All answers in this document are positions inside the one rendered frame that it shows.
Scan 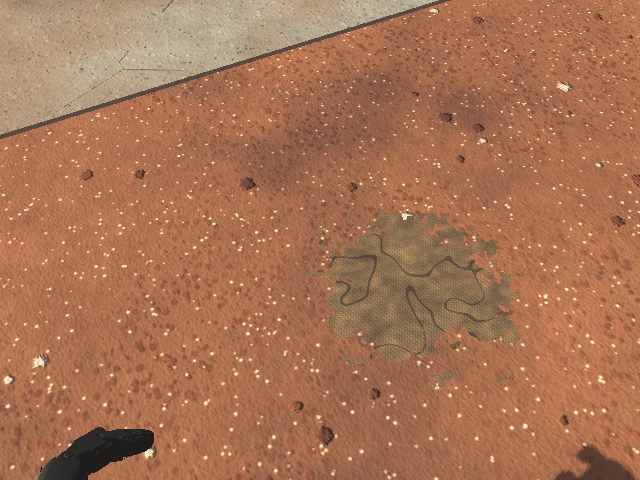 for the left robot hand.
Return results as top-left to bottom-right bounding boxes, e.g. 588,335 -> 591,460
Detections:
38,427 -> 154,480

